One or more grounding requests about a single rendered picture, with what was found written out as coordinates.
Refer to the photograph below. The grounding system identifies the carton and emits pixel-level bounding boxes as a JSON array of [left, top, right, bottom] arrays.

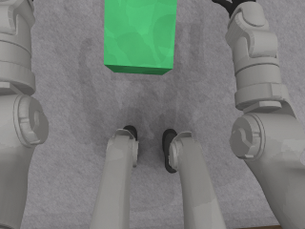
[[104, 0, 177, 75]]

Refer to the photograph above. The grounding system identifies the robot left forearm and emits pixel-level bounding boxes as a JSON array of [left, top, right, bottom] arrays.
[[0, 0, 36, 96]]

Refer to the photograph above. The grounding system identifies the right robot upper arm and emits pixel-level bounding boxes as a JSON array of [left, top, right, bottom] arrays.
[[229, 113, 305, 229]]

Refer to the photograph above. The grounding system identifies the robot foot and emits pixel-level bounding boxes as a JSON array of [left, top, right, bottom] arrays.
[[162, 129, 177, 174], [123, 125, 137, 141]]

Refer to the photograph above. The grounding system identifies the robot right forearm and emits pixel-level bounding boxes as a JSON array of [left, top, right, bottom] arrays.
[[225, 1, 305, 146]]

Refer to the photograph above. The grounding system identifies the left robot upper arm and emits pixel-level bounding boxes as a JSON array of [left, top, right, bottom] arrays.
[[0, 94, 50, 229]]

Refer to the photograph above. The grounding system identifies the robot right hand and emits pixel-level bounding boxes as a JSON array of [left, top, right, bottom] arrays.
[[212, 0, 256, 18]]

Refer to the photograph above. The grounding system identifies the robot left foot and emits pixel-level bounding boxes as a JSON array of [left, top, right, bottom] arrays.
[[123, 125, 137, 141]]

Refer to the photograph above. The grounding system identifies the robot right foot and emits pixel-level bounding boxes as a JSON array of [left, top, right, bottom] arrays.
[[162, 129, 177, 174]]

